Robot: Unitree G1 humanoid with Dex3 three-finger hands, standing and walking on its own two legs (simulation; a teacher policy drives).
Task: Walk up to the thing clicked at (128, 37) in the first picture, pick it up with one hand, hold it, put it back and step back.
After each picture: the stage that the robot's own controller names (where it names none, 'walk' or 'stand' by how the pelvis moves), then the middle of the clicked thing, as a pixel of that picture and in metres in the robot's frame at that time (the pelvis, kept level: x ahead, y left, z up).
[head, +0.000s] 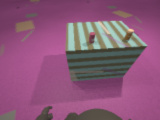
stand; (128, 34) +1.00 -0.41 -0.01
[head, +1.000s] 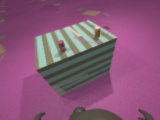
walk; (97, 32) +0.97 +0.03 +0.02
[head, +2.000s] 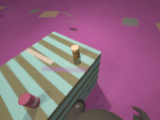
stand; (75, 52) +0.53 +0.21 +0.01
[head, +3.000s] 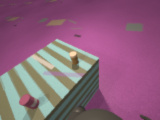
stand; (74, 58) +0.54 +0.20 -0.01
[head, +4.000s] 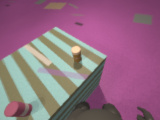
stand; (76, 54) +0.46 +0.18 +0.04
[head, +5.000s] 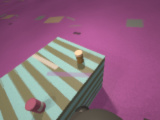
walk; (79, 57) +0.52 +0.17 +0.00
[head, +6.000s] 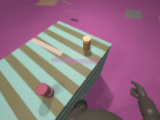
stand; (86, 43) +0.59 +0.16 +0.01
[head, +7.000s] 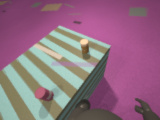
stand; (84, 46) +0.57 +0.16 +0.00
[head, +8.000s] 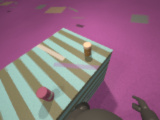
stand; (87, 49) +0.57 +0.14 -0.01
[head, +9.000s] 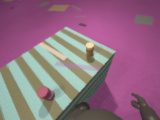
stand; (89, 49) +0.57 +0.12 -0.01
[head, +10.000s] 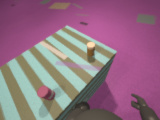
stand; (90, 49) +0.56 +0.11 -0.01
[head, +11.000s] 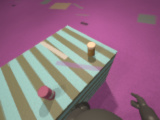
stand; (91, 49) +0.56 +0.10 -0.01
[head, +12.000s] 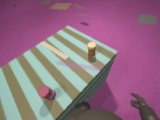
stand; (91, 49) +0.57 +0.10 -0.01
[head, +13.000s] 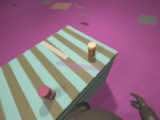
stand; (91, 49) +0.56 +0.10 -0.01
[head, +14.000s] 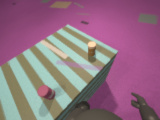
stand; (91, 49) +0.56 +0.10 -0.01
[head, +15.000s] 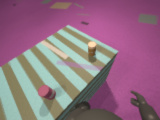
stand; (92, 49) +0.57 +0.10 -0.01
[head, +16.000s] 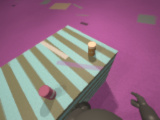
stand; (91, 49) +0.57 +0.10 -0.01
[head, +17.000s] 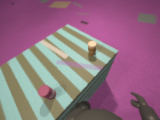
stand; (92, 48) +0.57 +0.10 -0.01
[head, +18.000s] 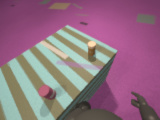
stand; (91, 48) +0.57 +0.10 -0.01
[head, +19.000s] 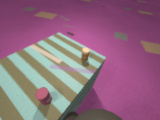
stand; (85, 54) +0.58 +0.09 -0.01
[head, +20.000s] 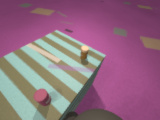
stand; (84, 52) +0.58 +0.08 +0.00
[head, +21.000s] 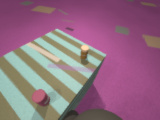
stand; (84, 52) +0.57 +0.09 +0.00
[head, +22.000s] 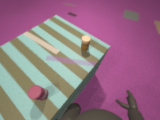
rise first; (85, 43) +0.57 +0.11 +0.00
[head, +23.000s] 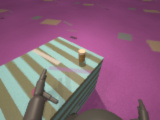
rise first; (82, 55) +0.59 +0.14 -0.01
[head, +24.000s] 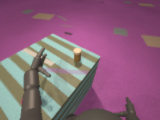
go down; (77, 55) +0.56 +0.13 +0.00
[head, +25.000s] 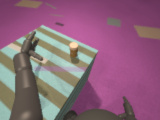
go down; (73, 50) +0.55 +0.13 +0.01
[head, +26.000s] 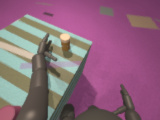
close in; (65, 42) +0.56 +0.15 +0.04
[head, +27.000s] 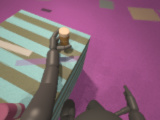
close; (64, 37) +0.58 +0.14 +0.07
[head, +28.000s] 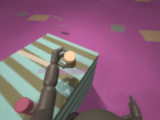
lift; (70, 60) +0.37 +0.14 +0.14
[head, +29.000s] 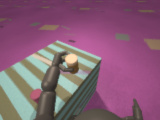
lift; (72, 64) +0.31 +0.13 +0.18
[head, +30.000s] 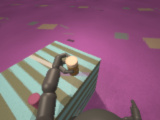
hold; (72, 66) +0.31 +0.13 +0.16
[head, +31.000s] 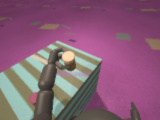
hold; (69, 61) +0.32 +0.15 +0.19
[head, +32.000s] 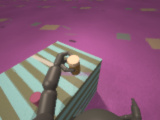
crouch; (74, 65) +0.31 +0.12 +0.17
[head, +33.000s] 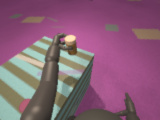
crouch; (71, 45) +0.46 +0.11 +0.19
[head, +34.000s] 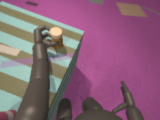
lower; (57, 38) +0.54 +0.14 +0.07
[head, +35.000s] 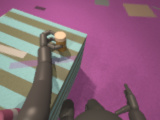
lower; (61, 42) +0.53 +0.13 +0.07
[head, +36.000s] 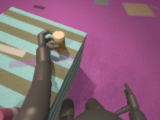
lower; (59, 41) +0.53 +0.14 +0.07
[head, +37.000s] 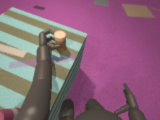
lower; (60, 41) +0.53 +0.14 +0.07
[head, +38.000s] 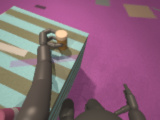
draw back; (62, 40) +0.53 +0.13 +0.07
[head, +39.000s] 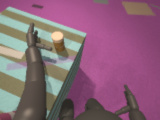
withdraw; (58, 42) +0.52 +0.14 +0.07
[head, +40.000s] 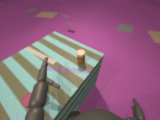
sink last; (81, 57) +0.50 +0.12 +0.02
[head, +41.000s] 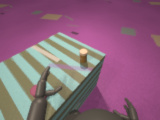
stand; (83, 56) +0.53 +0.13 +0.01
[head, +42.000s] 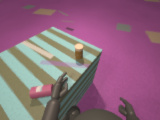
stand; (79, 51) +0.53 +0.13 +0.05
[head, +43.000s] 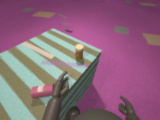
stand; (79, 52) +0.54 +0.13 +0.05
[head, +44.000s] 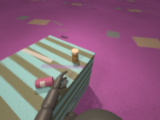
stand; (75, 55) +0.58 +0.13 +0.01
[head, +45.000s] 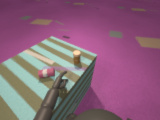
stand; (76, 57) +0.56 +0.14 +0.00
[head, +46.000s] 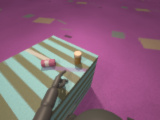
stand; (77, 57) +0.55 +0.13 -0.01
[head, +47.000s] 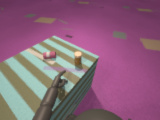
stand; (77, 58) +0.54 +0.13 -0.01
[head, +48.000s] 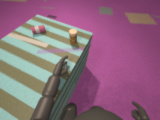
walk; (73, 36) +0.67 +0.12 +0.01
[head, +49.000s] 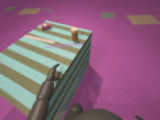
walk; (74, 33) +0.80 +0.16 +0.01
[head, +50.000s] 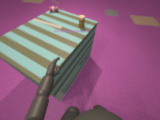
walk; (81, 21) +0.97 +0.12 +0.02
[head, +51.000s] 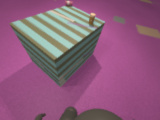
stand; (91, 18) +1.14 +0.11 +0.00
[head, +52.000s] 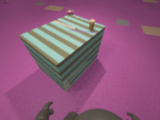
stand; (91, 24) +1.14 +0.06 -0.01
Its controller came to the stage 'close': yes
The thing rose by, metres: 0.20
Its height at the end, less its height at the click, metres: +0.00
